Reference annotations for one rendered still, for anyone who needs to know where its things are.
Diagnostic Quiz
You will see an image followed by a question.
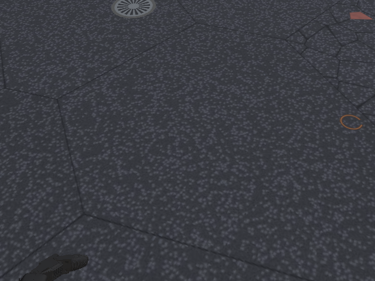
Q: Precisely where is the left robot hand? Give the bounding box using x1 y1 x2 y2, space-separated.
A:
19 253 88 281

